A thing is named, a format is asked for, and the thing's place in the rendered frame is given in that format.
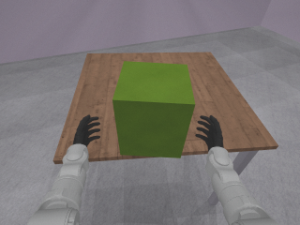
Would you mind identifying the left robot hand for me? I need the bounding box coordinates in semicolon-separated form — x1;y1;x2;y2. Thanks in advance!
73;114;100;147

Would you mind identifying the carton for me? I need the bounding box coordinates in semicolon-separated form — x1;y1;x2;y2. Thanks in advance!
112;61;196;158

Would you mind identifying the robot left forearm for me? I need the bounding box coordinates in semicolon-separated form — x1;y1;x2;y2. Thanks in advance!
26;143;90;225

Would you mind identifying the robot left upper arm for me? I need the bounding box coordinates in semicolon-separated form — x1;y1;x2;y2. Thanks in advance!
28;207;81;225

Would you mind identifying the robot right forearm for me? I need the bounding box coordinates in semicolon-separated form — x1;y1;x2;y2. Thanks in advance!
205;146;279;225

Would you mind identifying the right robot hand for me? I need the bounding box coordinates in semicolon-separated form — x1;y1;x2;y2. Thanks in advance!
195;115;224;151

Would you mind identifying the table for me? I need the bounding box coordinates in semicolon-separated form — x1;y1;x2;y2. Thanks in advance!
53;52;278;206

